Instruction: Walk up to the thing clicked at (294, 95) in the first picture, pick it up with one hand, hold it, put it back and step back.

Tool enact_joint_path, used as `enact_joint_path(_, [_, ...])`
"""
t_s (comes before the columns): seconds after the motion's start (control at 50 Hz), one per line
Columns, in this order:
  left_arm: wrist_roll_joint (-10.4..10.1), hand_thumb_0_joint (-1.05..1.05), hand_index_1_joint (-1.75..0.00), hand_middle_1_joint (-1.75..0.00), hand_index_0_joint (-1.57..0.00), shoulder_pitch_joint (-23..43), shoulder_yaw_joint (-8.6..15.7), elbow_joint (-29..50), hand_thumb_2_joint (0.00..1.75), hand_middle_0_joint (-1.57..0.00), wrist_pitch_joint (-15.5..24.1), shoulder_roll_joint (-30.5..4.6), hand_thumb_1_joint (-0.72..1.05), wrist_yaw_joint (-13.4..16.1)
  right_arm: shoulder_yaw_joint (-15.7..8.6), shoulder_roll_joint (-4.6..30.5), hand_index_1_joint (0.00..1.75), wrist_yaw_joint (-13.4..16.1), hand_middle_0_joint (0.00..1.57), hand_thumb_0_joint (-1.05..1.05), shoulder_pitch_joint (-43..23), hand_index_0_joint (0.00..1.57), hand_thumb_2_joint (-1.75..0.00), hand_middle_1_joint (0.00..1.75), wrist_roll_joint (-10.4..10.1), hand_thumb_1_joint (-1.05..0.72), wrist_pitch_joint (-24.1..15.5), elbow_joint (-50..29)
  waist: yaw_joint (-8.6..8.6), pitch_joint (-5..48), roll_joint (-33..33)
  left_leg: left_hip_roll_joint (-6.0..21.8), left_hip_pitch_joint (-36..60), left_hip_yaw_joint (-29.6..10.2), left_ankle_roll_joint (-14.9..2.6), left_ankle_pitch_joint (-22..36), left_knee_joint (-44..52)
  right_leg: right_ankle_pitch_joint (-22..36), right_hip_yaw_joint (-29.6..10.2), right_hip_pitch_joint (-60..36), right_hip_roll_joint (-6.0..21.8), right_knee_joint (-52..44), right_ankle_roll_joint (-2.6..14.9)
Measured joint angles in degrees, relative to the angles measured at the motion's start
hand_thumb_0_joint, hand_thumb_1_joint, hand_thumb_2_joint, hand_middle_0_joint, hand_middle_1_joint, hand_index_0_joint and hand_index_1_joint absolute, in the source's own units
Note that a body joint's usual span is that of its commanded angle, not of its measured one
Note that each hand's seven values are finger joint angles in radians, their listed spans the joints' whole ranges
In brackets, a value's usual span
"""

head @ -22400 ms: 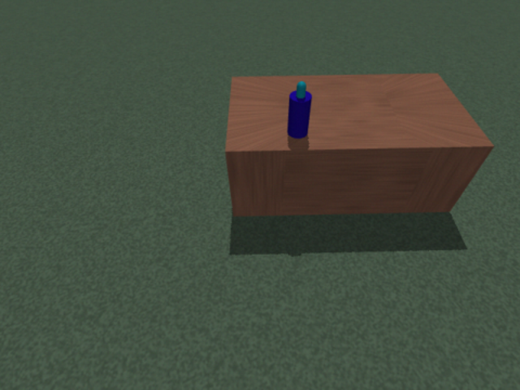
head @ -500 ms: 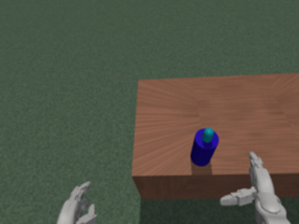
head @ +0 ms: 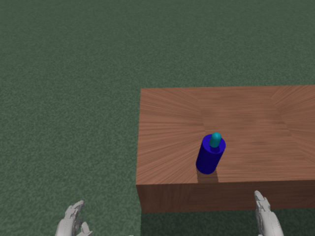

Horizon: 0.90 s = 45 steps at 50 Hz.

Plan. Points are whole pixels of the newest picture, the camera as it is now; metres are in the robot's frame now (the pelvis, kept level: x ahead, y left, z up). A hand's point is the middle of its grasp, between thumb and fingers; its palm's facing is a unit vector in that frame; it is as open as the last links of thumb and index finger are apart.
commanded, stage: home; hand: right
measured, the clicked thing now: (210, 151) +0.47 -0.18 -0.19
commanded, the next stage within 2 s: stand in 1.72 s
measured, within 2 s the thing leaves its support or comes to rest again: neither
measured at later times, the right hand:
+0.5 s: hand (244, 225) +0.18 -0.19 -0.06, palm faces +0.10 +0.96 -0.27, open 17.4 cm
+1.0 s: hand (244, 220) +0.19 -0.19 -0.06, palm faces +0.09 +0.96 -0.27, open 17.5 cm
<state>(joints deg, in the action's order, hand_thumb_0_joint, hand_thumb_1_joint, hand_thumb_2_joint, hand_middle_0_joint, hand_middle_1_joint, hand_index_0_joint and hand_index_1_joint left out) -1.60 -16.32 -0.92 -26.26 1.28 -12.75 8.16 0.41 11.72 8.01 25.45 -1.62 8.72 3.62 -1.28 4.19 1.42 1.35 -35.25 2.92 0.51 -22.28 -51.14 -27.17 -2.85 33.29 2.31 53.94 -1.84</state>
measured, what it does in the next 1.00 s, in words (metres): stands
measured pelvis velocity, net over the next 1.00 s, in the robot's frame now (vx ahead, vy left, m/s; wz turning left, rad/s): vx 0.02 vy -0.01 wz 0.00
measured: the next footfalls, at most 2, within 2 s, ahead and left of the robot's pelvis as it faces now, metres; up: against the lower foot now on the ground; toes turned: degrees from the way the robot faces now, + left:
none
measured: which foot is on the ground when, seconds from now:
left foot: down 0.00-1.00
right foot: down 0.00-1.00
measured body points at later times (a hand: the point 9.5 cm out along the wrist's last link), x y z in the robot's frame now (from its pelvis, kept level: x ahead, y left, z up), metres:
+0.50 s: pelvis +0.01 -0.01 +0.00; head +0.04 -0.01 +0.45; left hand +0.17 +0.23 -0.07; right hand +0.17 -0.24 -0.04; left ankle +0.04 +0.13 -0.69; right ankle +0.00 -0.14 -0.69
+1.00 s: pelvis +0.02 -0.01 +0.00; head +0.05 -0.02 +0.45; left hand +0.19 +0.23 -0.07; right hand +0.19 -0.24 -0.04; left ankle +0.04 +0.13 -0.69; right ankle +0.00 -0.14 -0.69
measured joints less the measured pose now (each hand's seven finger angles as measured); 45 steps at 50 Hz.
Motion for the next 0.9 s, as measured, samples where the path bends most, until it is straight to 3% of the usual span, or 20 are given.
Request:
enact_joint_path(0.46, [0.92,0.02,-0.30,-0.30,-0.21,0.97,-0.16,-3.18,0.90,-0.21,5.08,0.56,0.89,0.61,0.61,0.11,0.05,0.09,0.06,-0.01,0.60,0.06,-0.05,0.05,0.45,0.54,2.60,-1.85,0.18,0.00,0.28,0.18,0.70,-0.27,0.63,-0.49,0.58,-0.86,0.29,-0.48,-0.20,-0.01,0.55])
enact_joint_path(0.9, [1.39,0.02,-0.30,-0.30,-0.21,1.35,0.05,-3.33,0.90,-0.21,4.94,0.71,0.89,0.23,0.20,0.11,0.06,-0.69,0.06,-0.01,0.31,0.06,-0.05,0.05,0.71,0.54,5.48,-2.57,0.19,0.81,0.12,0.26,1.90,-0.42,1.12,-1.61,1.18,-2.18,0.50,-1.59,-0.26,-0.32,0.88])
